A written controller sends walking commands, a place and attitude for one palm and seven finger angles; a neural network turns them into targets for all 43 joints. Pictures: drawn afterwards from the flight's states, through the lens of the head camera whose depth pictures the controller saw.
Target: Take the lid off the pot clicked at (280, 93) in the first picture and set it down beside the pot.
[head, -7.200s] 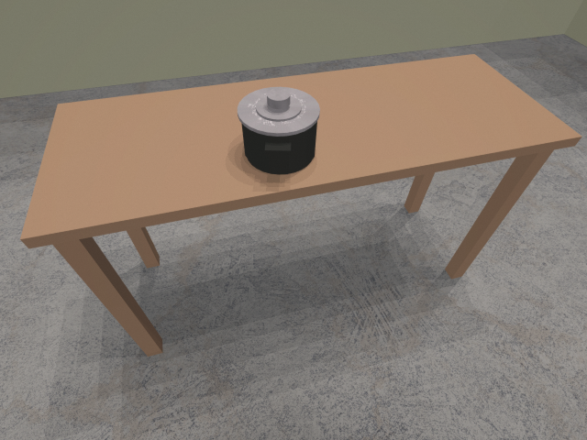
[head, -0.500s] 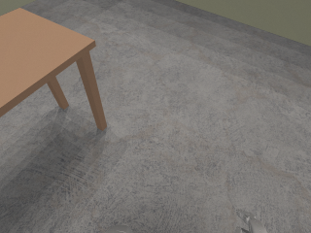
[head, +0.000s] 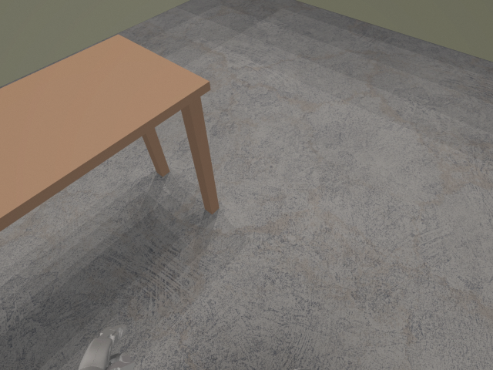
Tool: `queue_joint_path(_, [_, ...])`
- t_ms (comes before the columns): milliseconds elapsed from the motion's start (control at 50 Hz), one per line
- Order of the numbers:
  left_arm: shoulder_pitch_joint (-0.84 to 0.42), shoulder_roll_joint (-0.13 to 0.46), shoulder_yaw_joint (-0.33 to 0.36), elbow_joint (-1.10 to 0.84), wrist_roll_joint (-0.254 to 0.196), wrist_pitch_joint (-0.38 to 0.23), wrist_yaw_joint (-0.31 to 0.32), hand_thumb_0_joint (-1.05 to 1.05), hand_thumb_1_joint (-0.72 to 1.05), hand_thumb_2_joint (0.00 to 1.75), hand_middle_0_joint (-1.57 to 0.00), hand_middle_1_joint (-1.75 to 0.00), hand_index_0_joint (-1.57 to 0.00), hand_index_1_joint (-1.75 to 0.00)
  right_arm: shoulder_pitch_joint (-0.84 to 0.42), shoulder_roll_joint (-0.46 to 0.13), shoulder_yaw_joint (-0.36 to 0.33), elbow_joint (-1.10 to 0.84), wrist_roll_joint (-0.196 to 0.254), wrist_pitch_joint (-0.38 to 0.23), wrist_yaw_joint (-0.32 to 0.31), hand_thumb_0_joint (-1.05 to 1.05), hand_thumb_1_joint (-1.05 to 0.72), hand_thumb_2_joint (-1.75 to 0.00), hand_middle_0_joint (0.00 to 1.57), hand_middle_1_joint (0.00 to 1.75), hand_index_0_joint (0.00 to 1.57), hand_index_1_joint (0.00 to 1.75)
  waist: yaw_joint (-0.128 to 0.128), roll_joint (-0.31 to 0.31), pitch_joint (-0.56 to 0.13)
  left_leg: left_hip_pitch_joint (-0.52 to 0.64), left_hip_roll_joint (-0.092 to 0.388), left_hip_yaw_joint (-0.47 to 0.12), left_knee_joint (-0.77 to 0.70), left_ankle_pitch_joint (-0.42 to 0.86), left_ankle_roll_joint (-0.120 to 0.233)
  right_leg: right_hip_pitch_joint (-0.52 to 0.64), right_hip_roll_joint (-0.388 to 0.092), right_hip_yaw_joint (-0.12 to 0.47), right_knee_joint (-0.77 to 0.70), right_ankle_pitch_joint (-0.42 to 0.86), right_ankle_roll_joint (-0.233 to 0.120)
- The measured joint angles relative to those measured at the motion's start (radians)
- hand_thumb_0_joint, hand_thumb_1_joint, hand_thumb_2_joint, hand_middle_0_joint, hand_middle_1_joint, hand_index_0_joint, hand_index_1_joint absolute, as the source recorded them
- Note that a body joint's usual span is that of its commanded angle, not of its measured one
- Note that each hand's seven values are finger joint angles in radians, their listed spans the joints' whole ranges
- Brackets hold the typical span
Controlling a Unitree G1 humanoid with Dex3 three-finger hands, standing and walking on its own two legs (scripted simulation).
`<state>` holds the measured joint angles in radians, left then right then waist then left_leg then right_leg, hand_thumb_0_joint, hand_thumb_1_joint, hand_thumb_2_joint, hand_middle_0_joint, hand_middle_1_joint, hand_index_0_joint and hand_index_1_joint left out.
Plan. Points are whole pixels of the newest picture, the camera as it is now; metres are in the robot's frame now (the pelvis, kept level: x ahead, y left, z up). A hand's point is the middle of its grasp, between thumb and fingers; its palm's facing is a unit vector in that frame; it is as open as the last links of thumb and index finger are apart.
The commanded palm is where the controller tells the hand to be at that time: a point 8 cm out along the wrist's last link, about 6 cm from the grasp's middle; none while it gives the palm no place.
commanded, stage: turn to face it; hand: left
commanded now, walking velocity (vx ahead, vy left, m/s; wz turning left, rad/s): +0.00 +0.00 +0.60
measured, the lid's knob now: out of the picture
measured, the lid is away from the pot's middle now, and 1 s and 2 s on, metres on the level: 0.00 0.00 0.00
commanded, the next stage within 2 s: take the last steps up to it in 1.26 s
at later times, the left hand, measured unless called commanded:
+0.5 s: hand out of the picture -0.04 +0.18 -0.16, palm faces +0.35 -0.89 -0.29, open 7.4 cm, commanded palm none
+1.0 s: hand out of the picture +0.00 +0.26 -0.15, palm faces +0.56 -0.77 -0.29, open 7.4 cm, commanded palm none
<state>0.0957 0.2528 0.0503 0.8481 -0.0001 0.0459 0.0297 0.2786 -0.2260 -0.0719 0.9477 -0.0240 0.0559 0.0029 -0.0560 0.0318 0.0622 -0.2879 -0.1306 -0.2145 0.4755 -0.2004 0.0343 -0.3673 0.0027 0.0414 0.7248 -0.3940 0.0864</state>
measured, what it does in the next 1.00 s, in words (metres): steps on the spot, turning left: right foot, then left foot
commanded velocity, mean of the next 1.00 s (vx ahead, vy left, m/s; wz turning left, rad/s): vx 0.00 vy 0.00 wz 0.56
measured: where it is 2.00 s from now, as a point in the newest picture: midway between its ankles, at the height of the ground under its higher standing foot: outside the picture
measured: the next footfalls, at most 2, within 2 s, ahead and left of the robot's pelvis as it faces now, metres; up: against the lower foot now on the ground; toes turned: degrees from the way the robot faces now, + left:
right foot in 0.04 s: +0.04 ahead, -0.12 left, +0.00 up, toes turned +4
left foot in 0.58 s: +0.01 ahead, +0.11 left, +0.00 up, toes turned +26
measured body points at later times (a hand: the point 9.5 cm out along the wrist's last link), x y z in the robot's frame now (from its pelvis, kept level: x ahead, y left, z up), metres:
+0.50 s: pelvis +0.01 -0.02 +0.00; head +0.06 -0.02 +0.44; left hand -0.06 +0.23 -0.14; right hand +0.21 -0.24 -0.14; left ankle -0.03 +0.11 -0.69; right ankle +0.00 -0.12 -0.74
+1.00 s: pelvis +0.03 +0.01 +0.00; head +0.06 +0.03 +0.45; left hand -0.03 +0.30 -0.13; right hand +0.22 -0.17 -0.14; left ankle -0.02 +0.09 -0.74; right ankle +0.12 -0.11 -0.70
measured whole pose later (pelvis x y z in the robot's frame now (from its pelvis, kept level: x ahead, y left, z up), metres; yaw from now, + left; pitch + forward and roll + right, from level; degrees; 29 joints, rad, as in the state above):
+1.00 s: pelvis +0.03 +0.01 +0.00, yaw +35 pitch +1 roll +0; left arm 0.13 0.27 0.05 0.87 0.01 0.05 0.03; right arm 0.22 -0.21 -0.05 0.92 -0.02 0.04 0.01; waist -0.02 0.00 0.08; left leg -0.24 -0.10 -0.14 0.46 -0.23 0.05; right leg -0.43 -0.05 0.02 0.86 -0.41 0.10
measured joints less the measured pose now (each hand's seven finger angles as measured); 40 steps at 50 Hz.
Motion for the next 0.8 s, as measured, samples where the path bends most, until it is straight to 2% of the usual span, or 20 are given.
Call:
queue_joint_path(40, [0.009, -0.006, -0.008, -0.013, -0.003, -0.014, 0.000, 0.01, 0.90, 0.90, -0.20, -0.30, -0.20, -0.30, 0.012, -0.009, -0.007, 0.005, 0.007, 0.006, 0.000, 0.00, -0.90, -0.90, 0.21, 0.30, 0.20, 0.30, 0.003, 0.005, -0.011, -0.024, -0.015, -0.017, 0.042, -0.021, -0.018, 0.075, 0.004, -0.003, -0.162, 0.078, -0.011])
queue_joint_path(80, [0.015, -0.021, -0.013, -0.013, 0.003, -0.024, 0.005, 0.01, 0.90, 0.90, -0.21, -0.30, -0.20, -0.30, 0.003, -0.022, -0.017, 0.014, 0.012, 0.012, -0.002, 0.00, -0.90, -0.90, 0.20, 0.30, 0.20, 0.30, 0.007, 0.026, -0.004, -0.081, -0.002, 0.009, 0.185, -0.170, -0.043, 0.089, 0.014, -0.024, -0.179, 0.101, -0.076])
queue_joint_path(120, [0.030, -0.038, -0.022, -0.012, 0.006, -0.022, 0.006, 0.01, 0.90, 0.90, -0.21, -0.30, -0.20, -0.30, 0.000, -0.035, -0.026, 0.011, 0.005, 0.017, 0.001, 0.00, -0.91, -0.90, 0.20, 0.30, 0.20, 0.30, 0.000, 0.033, -0.001, -0.153, 0.009, 0.064, 0.390, -0.256, -0.061, 0.107, -0.003, -0.054, -0.184, 0.095, -0.115])
queue_joint_path(180, [0.060, -0.057, -0.025, -0.004, 0.004, -0.025, 0.005, 0.01, 0.90, 0.90, -0.21, -0.30, -0.21, -0.30, -0.011, -0.052, -0.033, 0.008, 0.000, 0.020, 0.013, 0.00, -0.91, -0.90, 0.20, 0.30, 0.20, 0.30, 0.002, 0.027, 0.003, -0.221, 0.056, 0.127, 0.614, -0.221, -0.085, 0.148, -0.031, -0.086, -0.222, 0.103, -0.126])
queue_joint_path(260, [0.098, -0.074, -0.027, 0.008, 0.007, -0.035, 0.001, 0.01, 0.90, 0.90, -0.21, -0.30, -0.21, -0.30, -0.033, -0.063, -0.035, 0.004, -0.001, 0.026, 0.023, 0.00, -0.91, -0.90, 0.20, 0.30, 0.20, 0.29, 0.011, 0.010, 0.011, -0.245, 0.117, 0.151, 0.710, -0.169, -0.110, 0.179, -0.062, -0.132, -0.240, 0.098, -0.127])
queue_joint_path(360, [0.147, -0.082, -0.026, 0.024, 0.013, -0.040, -0.002, 0.01, 0.90, 0.90, -0.21, -0.30, -0.21, -0.30, -0.085, -0.066, -0.030, 0.005, 0.000, 0.039, 0.024, 0.00, -0.91, -0.90, 0.20, 0.30, 0.19, 0.29, 0.038, -0.008, 0.027, -0.221, 0.153, 0.168, 0.655, -0.181, -0.125, 0.194, -0.091, -0.190, -0.233, 0.079, -0.123])
queue_joint_path(460, [0.195, -0.064, -0.016, 0.044, 0.020, -0.033, -0.002, 0.01, 0.90, 0.90, -0.21, -0.30, -0.21, -0.30, -0.161, -0.056, -0.017, -0.011, 0.005, 0.035, 0.024, 0.00, -0.91, -0.90, 0.20, 0.30, 0.19, 0.29, 0.074, -0.028, 0.047, -0.165, 0.157, 0.222, 0.482, -0.210, -0.113, 0.194, -0.114, -0.247, -0.209, 0.056, -0.108])
queue_joint_path(520, [0.215, -0.039, -0.003, 0.055, 0.023, -0.024, -0.001, 0.01, 0.90, 0.90, -0.21, -0.30, -0.21, -0.30, -0.202, -0.043, -0.005, -0.034, 0.009, 0.020, 0.025, 0.00, -0.91, -0.90, 0.20, 0.30, 0.19, 0.29, 0.096, -0.047, 0.056, -0.106, 0.144, 0.267, 0.335, -0.215, -0.092, 0.186, -0.130, -0.282, -0.172, 0.030, -0.091])
queue_joint_path(560, [0.230, -0.018, 0.006, 0.063, 0.020, -0.019, -0.002, 0.01, 0.90, 0.90, -0.21, -0.30, -0.21, -0.30, -0.217, -0.035, 0.003, -0.055, 0.009, 0.005, 0.025, 0.00, -0.91, -0.90, 0.20, 0.30, 0.19, 0.29, 0.104, -0.063, 0.053, -0.041, 0.125, 0.294, 0.187, -0.146, -0.073, 0.171, -0.150, -0.305, -0.117, -0.004, -0.074])
queue_joint_path(580, [0.240, -0.009, 0.011, 0.065, 0.016, -0.015, -0.005, 0.01, 0.90, 0.90, -0.21, -0.30, -0.21, -0.30, -0.218, -0.037, 0.007, -0.069, 0.006, -0.008, 0.027, 0.00, -0.91, -0.90, 0.20, 0.30, 0.19, 0.29, 0.104, -0.062, 0.044, -0.010, 0.123, 0.294, 0.116, -0.089, -0.034, 0.142, -0.159, -0.310, -0.049, -0.026, -0.064])
queue_joint_path(600, [0.232, 0.005, 0.015, 0.074, 0.012, -0.007, -0.006, 0.01, 0.90, 0.90, -0.21, -0.30, -0.21, -0.30, -0.224, -0.029, 0.006, -0.076, 0.007, -0.021, 0.024, 0.00, -0.91, -0.90, 0.20, 0.30, 0.19, 0.29, 0.102, -0.078, 0.048, -0.020, 0.107, 0.289, 0.131, -0.095, 0.001, 0.099, -0.167, -0.272, 0.056, -0.086, -0.047])
queue_joint_path(620, [0.218, 0.017, 0.016, 0.081, 0.011, 0.007, -0.004, 0.01, 0.90, 0.90, -0.21, -0.30, -0.21, -0.30, -0.226, -0.023, 0.010, -0.081, 0.010, -0.028, 0.022, 0.00, -0.91, -0.90, 0.20, 0.30, 0.19, 0.29, 0.105, -0.090, 0.055, -0.026, 0.095, 0.280, 0.153, -0.111, 0.020, 0.056, -0.159, -0.217, 0.164, -0.139, -0.036])
queue_joint_path(640, [0.206, 0.025, 0.018, 0.083, 0.012, 0.018, -0.002, 0.01, 0.90, 0.90, -0.21, -0.30, -0.20, -0.30, -0.223, -0.018, 0.016, -0.084, 0.011, -0.031, 0.021, 0.00, -0.91, -0.90, 0.20, 0.30, 0.20, 0.29, 0.109, -0.096, 0.058, -0.022, 0.088, 0.270, 0.157, -0.120, 0.028, 0.017, -0.146, -0.174, 0.256, -0.167, -0.028])
queue_joint_path(680, [0.180, 0.031, 0.021, 0.084, 0.014, 0.026, 0.000, 0.01, 0.90, 0.90, -0.21, -0.30, -0.20, -0.30, -0.208, -0.010, 0.024, -0.085, 0.010, -0.030, 0.012, 0.00, -0.91, -0.90, 0.20, 0.30, 0.20, 0.30, 0.108, -0.092, 0.053, -0.002, 0.082, 0.243, 0.127, -0.112, 0.030, -0.048, -0.125, -0.122, 0.376, -0.143, -0.012])
queue_joint_path(740, [0.141, 0.031, 0.019, 0.069, 0.015, 0.019, -0.008, 0.01, 0.91, 0.90, -0.20, -0.30, -0.20, -0.30, -0.183, -0.003, 0.031, -0.075, 0.010, -0.025, 0.005, 0.00, -0.91, -0.90, 0.20, 0.30, 0.20, 0.30, 0.103, -0.078, 0.046, 0.034, 0.072, 0.201, 0.055, -0.069, 0.029, -0.112, -0.116, -0.073, 0.433, -0.043, 0.006])
queue_joint_path(800, [0.111, 0.028, 0.014, 0.048, 0.015, 0.009, -0.012, 0.01, 0.91, 0.90, -0.20, -0.30, -0.20, -0.30, -0.157, 0.004, 0.034, -0.062, 0.011, -0.023, 0.007, 0.00, -0.90, -0.90, 0.20, 0.30, 0.20, 0.30, 0.095, -0.068, 0.036, 0.058, 0.061, 0.169, 0.002, -0.038, 0.033, -0.139, -0.113, -0.040, 0.408, 0.022, 0.019])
